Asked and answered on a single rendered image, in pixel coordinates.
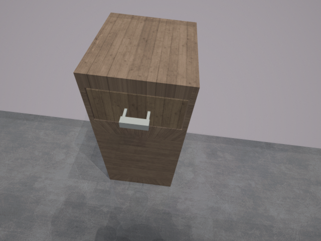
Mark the drawer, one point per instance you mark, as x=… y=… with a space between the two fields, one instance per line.
x=164 y=112

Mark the cabinet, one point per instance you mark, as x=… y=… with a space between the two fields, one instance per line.
x=149 y=56

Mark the handle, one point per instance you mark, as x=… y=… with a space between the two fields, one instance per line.
x=134 y=123

